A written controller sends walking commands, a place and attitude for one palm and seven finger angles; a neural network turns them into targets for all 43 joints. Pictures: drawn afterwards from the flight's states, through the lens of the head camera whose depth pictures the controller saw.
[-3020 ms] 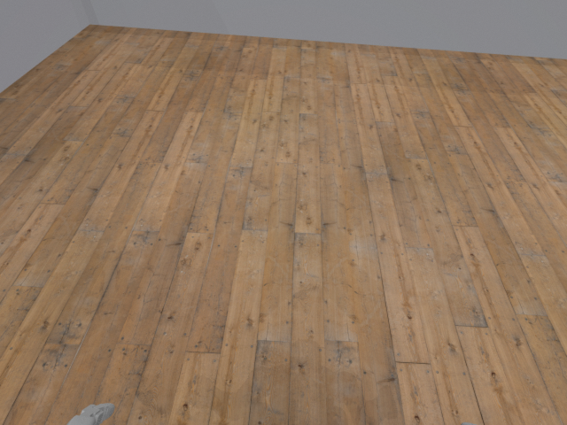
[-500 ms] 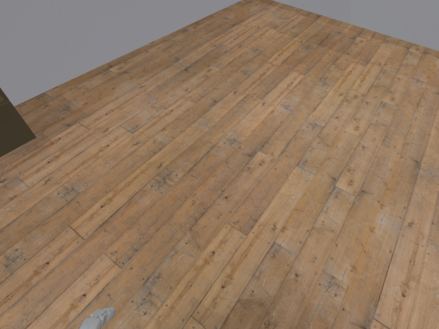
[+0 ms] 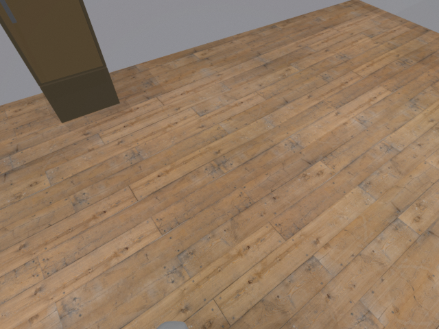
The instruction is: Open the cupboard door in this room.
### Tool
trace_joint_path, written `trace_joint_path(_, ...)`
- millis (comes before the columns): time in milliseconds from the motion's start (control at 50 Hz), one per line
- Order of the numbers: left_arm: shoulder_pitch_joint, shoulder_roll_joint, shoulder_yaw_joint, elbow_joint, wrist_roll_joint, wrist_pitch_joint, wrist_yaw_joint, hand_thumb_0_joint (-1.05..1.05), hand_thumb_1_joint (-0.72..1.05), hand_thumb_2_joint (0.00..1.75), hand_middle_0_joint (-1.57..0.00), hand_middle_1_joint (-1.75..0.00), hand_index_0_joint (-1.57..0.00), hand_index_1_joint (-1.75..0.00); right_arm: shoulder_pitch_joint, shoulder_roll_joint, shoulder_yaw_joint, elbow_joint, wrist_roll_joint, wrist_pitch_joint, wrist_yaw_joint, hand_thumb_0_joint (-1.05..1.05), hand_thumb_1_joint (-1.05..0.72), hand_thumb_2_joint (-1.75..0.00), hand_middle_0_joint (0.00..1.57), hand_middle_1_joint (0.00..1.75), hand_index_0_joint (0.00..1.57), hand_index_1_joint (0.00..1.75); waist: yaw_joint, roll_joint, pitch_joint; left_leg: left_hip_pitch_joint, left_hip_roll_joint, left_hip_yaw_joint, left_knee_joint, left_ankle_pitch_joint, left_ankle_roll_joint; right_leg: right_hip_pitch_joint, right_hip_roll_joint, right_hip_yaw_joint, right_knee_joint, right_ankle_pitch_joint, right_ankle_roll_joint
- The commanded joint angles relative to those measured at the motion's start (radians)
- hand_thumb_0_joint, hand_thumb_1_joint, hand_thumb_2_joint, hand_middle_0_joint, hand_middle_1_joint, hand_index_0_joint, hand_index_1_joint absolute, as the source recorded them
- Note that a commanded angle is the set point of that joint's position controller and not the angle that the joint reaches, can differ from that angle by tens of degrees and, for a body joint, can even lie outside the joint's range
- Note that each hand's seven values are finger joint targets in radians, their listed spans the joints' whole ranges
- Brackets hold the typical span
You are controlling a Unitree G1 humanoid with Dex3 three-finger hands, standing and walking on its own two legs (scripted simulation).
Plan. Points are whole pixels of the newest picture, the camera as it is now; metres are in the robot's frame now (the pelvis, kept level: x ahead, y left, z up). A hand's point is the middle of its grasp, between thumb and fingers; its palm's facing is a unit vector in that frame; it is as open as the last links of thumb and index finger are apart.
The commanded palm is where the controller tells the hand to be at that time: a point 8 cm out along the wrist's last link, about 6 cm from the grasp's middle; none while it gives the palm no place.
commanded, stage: turn or walk to find it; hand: left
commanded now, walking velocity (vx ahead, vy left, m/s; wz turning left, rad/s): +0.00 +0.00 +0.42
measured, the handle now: (4, 3) +1.34 +1.09 -0.02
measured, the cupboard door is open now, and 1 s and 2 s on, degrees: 0 0 0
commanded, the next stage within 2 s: stand and wait in 0.40 s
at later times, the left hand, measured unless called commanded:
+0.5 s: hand out of the picture +0.02 +0.28 -0.16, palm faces +0.22 -0.95 -0.24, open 7.4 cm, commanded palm none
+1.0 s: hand out of the picture -0.05 +0.18 -0.17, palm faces +0.27 -0.94 -0.22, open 7.3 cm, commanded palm none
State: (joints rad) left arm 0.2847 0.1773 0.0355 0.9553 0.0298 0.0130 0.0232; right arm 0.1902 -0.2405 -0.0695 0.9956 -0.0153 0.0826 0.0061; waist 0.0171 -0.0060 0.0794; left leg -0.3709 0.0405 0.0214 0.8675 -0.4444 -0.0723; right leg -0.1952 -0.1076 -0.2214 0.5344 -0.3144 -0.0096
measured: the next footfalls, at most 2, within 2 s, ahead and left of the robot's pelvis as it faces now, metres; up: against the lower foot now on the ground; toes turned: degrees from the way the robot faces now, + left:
left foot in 0.08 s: +0.00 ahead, +0.16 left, +0.00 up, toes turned +11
right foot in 0.72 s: +0.02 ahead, -0.08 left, +0.00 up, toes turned +10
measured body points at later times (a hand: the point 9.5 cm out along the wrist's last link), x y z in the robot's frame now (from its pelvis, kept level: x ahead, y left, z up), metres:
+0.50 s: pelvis -0.02 +0.06 +0.01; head -0.01 +0.09 +0.46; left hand +0.01 +0.33 -0.14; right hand +0.07 -0.17 -0.13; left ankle -0.01 +0.12 -0.74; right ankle -0.02 -0.12 -0.66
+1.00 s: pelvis -0.02 +0.01 +0.00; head -0.03 -0.01 +0.45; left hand -0.06 +0.23 -0.15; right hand +0.02 -0.22 -0.17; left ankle -0.05 +0.16 -0.74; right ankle -0.02 -0.09 -0.74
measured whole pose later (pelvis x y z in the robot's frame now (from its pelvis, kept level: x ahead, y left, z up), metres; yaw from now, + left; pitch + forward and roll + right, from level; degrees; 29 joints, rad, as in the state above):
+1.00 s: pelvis -0.02 +0.01 +0.00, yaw +13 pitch -3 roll +0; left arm 0.27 0.14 0.01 1.10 0.00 0.00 0.03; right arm 0.30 -0.17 -0.02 1.13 -0.01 0.03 -0.04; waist -0.01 0.03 0.01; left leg -0.20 0.03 -0.05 0.49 -0.25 -0.05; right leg -0.16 0.01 -0.06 0.51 -0.31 -0.04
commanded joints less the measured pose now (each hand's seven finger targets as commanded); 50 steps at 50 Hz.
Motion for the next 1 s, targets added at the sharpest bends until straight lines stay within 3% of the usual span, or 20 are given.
trace_joint_path(0, 0.036, 0.231, 0.061, -0.04, 0.003, -0.012, 0.013, 0.0, 0.9, 0.9, -0.2, -0.3, -0.2, -0.3, -0.031, -0.041, -0.002, -0.087, 0.008, -0.044, 0.002, 0.0, -0.9, -0.9, 0.2, 0.3, 0.2, 0.3, 0.009, -0.204, -0.105, 0.042, -0.025, 0.074, -0.206, 0.048, 0.027, 0.1, -0.241, 0.167, -0.07, 0.598, -0.109)
trace_joint_path(40, 0.008, 0.225, 0.061, -0.04, -0.009, -0.005, 0.008, 0.0, 0.9, 0.9, -0.2, -0.3, -0.2, -0.3, 0.031, -0.074, -0.008, -0.074, 0.004, -0.055, 0.002, 0.0, -0.9, -0.9, 0.2, 0.3, 0.2, 0.3, -0.038, -0.143, -0.129, 0.215, -0.01, 0.067, -0.419, 0.265, 0.045, 0.004, -0.207, 0.092, 0.041, 0.462, -0.035)
trace_joint_path(60, 0.023, 0.181, 0.056, -0.056, -0.015, 0.002, 0.006, 0.0, 0.9, 0.9, -0.2, -0.3, -0.2, -0.3, 0.068, -0.151, -0.024, -0.075, -0.001, -0.067, 0.001, 0.0, -0.9, -0.9, 0.2, 0.3, 0.2, 0.3, -0.053, 0.083, -0.169, 0.362, 0.138, -0.122, -0.494, 0.451, 0.098, -0.16, -0.125, 0.044, 0.218, 0.207, 0.025)
trace_joint_path(80, 0.009, 0.117, 0.038, -0.09, -0.017, 0.006, 0.002, 0.0, 0.9, 0.9, -0.2, -0.3, -0.2, -0.3, 0.107, -0.238, -0.042, -0.072, -0.001, -0.069, -0.005, 0.0, -0.9, -0.9, 0.2, 0.3, 0.2, 0.3, -0.068, 0.335, -0.162, 0.411, 0.358, -0.388, -0.525, 0.829, 0.217, -0.362, -0.01, 0.05, 0.417, -0.33, 0.09)
trace_joint_path(100, -0.035, 0.144, 0.037, -0.097, -0.009, 0.02, 0.009, 0.0, 0.9, 0.9, -0.2, -0.3, -0.2, -0.3, 0.128, -0.247, -0.044, -0.059, -0.003, -0.06, -0.009, 0.0, -0.9, -0.9, 0.2, 0.3, 0.2, 0.3, -0.087, 0.226, -0.161, 0.324, 0.388, -0.331, -0.519, 0.766, 0.281, -0.315, -0.013, 0.143, 0.534, -0.347, 0.072)
trace_joint_path(120, -0.07, 0.139, 0.041, -0.079, -0.005, 0.031, 0.013, 0.0, 0.9, 0.9, -0.2, -0.3, -0.2, -0.3, 0.095, -0.205, -0.034, -0.056, -0.005, -0.066, -0.022, 0.0, -0.9, -0.9, 0.2, 0.3, 0.2, 0.3, -0.079, 0.265, -0.118, 0.264, 0.312, -0.313, -0.553, 0.69, 0.244, -0.334, -0.025, 0.197, 0.559, -0.279, 0.072)
trace_joint_path(160, -0.08, 0.159, 0.051, -0.065, -0.005, 0.028, -0.003, 0.0, 0.9, 0.9, -0.2, -0.3, -0.2, -0.3, 0.009, -0.165, -0.017, -0.087, -0.003, -0.068, -0.029, 0.0, -0.9, -0.9, 0.2, 0.3, 0.2, 0.3, -0.046, 0.173, -0.056, 0.22, 0.243, -0.27, -0.557, 0.604, 0.218, -0.359, -0.021, 0.209, 0.618, -0.142, 0.076)
trace_joint_path(220, -0.023, 0.15, 0.052, -0.033, -0.007, 0.025, -0.009, 0.0, 0.9, 0.9, -0.2, -0.3, -0.2, -0.3, -0.001, -0.151, -0.011, -0.099, 0.002, -0.081, -0.03, 0.0, -0.9, -0.9, 0.2, 0.3, 0.2, 0.3, -0.019, 0.131, -0.09, 0.267, 0.176, -0.198, -0.556, 0.665, 0.193, -0.348, -0.004, 0.204, 0.625, -0.044, 0.096)
trace_joint_path(380, -0.083, 0.16, 0.057, -0.06, -0.007, 0.03, -0.001, 0.0, 0.9, 0.9, -0.2, -0.3, -0.2, -0.3, 0.069, -0.14, -0.021, -0.093, 0.001, -0.081, -0.029, 0.0, -0.9, -0.9, 0.2, 0.3, 0.2, 0.3, -0.038, 0.138, -0.096, 0.288, 0.162, -0.293, -0.59, 0.54, 0.198, -0.356, 0.004, 0.234, 0.555, -0.012, 0.12)
trace_joint_path(540, -0.121, 0.105, 0.025, -0.057, -0.012, 0.028, 0.004, 0.0, 0.9, 0.9, -0.2, -0.3, -0.2, -0.3, 0.104, -0.111, -0.014, -0.055, -0.011, -0.078, -0.037, 0.0, -0.9, -0.9, 0.2, 0.3, 0.2, 0.3, -0.051, 0.108, -0.101, 0.238, 0.181, -0.368, -0.607, 0.404, 0.256, -0.215, 0.046, 0.222, 0.295, -0.12, 0.081)
trace_joint_path(640, -0.024, 0.084, 0.01, -0.005, -0.021, 0.005, 0.012, 0.0, 0.9, 0.9, -0.2, -0.3, -0.2, -0.3, 0.107, -0.091, -0.002, -0.008, -0.004, -0.082, -0.033, 0.0, -0.9, -0.9, 0.2, 0.3, 0.2, 0.3, -0.008, 0.103, -0.126, 0.153, 0.129, -0.325, -0.55, 0.412, 0.21, 0.017, 0.074, 0.206, -0.039, 0.044, 0.052)
trace_joint_path(660, -0.011, 0.099, 0.009, 0.007, -0.019, -0.004, 0.016, 0.0, 0.9, 0.9, -0.2, -0.3, -0.2, -0.3, 0.111, -0.071, 0.003, 0.0, 0.004, -0.084, -0.03, 0.0, -0.9, -0.9, 0.2, 0.3, 0.2, 0.3, -0.001, 0.067, -0.122, 0.095, 0.096, -0.298, -0.517, 0.376, 0.175, 0.102, 0.059, 0.223, -0.161, 0.124, 0.049)
trace_joint_path(680, -0.001, 0.123, 0.01, 0.015, -0.017, -0.015, 0.021, 0.0, 0.9, 0.9, -0.2, -0.3, -0.2, -0.3, 0.126, -0.03, 0.012, 0.009, 0.009, -0.088, -0.027, 0.0, -0.9, -0.9, 0.2, 0.3, 0.2, 0.3, -0.004, -0.008, -0.126, 0.028, 0.049, -0.247, -0.461, 0.299, 0.131, 0.175, -0.021, 0.316, -0.219, 0.144, 0.026)
trace_joint_path(700, -0.013, 0.162, 0.009, 0.021, -0.015, -0.025, 0.024, 0.0, 0.9, 0.9, -0.2, -0.3, -0.2, -0.3, 0.131, 0.008, 0.026, 0.009, 0.015, -0.088, -0.024, 0.0, -0.9, -0.9, 0.2, 0.3, 0.2, 0.3, -0.021, -0.138, -0.101, -0.021, -0.032, -0.146, -0.403, 0.165, 0.084, 0.146, -0.157, 0.465, -0.259, 0.12, -0.032)
trace_joint_path(720, -0.032, 0.187, 0.01, 0.012, -0.016, -0.024, 0.021, 0.0, 0.9, 0.9, -0.2, -0.3, -0.2, -0.3, 0.126, 0.01, 0.026, 0.005, 0.008, -0.082, -0.024, 0.0, -0.9, -0.9, 0.2, 0.3, 0.2, 0.3, -0.025, -0.174, -0.058, 0.019, -0.058, -0.102, -0.365, 0.092, 0.071, 0.024, -0.235, 0.521, -0.3, 0.097, -0.1)
trace_joint_path(740, -0.054, 0.17, 0.008, 0.01, -0.016, -0.025, 0.02, 0.0, 0.9, 0.9, -0.2, -0.3, -0.2, -0.3, 0.118, 0.006, 0.025, 0.014, -0.002, -0.072, -0.025, 0.0, -0.9, -0.9, 0.2, 0.3, 0.2, 0.3, -0.024, -0.162, -0.027, 0.044, -0.052, -0.102, -0.324, 0.077, 0.069, -0.03, -0.222, 0.51, -0.305, 0.118, -0.137)
trace_joint_path(760, -0.06, 0.159, 0.01, 0.016, -0.016, -0.028, 0.022, 0.0, 0.9, 0.9, -0.2, -0.3, -0.2, -0.3, 0.122, -0.003, 0.024, 0.02, -0.006, -0.063, -0.025, 0.0, -0.9, -0.9, 0.2, 0.3, 0.2, 0.3, -0.027, -0.237, -0.016, 0.039, -0.04, -0.095, -0.281, 0.06, 0.068, -0.042, -0.193, 0.495, -0.303, 0.143, -0.142)
trace_joint_path(800, -0.053, 0.12, -0.004, 0.038, -0.021, -0.033, 0.019, 0.0, 0.9, 0.9, -0.2, -0.3, -0.2, -0.3, 0.145, 0.009, 0.026, 0.057, -0.001, -0.064, -0.03, 0.0, -0.9, -0.9, 0.2, 0.3, 0.2, 0.3, -0.034, -0.143, -0.004, 0.067, -0.028, -0.086, -0.273, 0.112, 0.067, -0.025, -0.145, 0.425, -0.255, 0.264, -0.139)
trace_joint_path(860, -0.018, 0.106, -0.005, 0.07, -0.024, -0.034, 0.018, 0.0, 0.9, 0.9, -0.2, -0.3, -0.2, -0.3, 0.159, 0.025, 0.032, 0.086, 0.002, -0.065, -0.035, 0.0, -0.9, -0.9, 0.2, 0.3, 0.2, 0.3, -0.033, -0.079, -0.029, 0.125, -0.016, -0.061, -0.333, 0.189, 0.059, -0.007, -0.108, 0.365, -0.206, 0.339, -0.101)
trace_joint_path(980, 0.015, 0.074, -0.013, 0.114, -0.024, -0.025, 0.015, 0.0, 0.9, 0.9, -0.2, -0.3, -0.2, -0.3, 0.153, 0.014, 0.041, 0.122, 0.002, -0.074, -0.046, 0.0, -0.9, -0.9, 0.2, 0.3, 0.2, 0.3, -0.026, -0.052, 0.028, 0.235, 0.045, -0.068, -0.434, 0.381, 0.062, -0.106, -0.02, 0.314, -0.214, 0.202, -0.032)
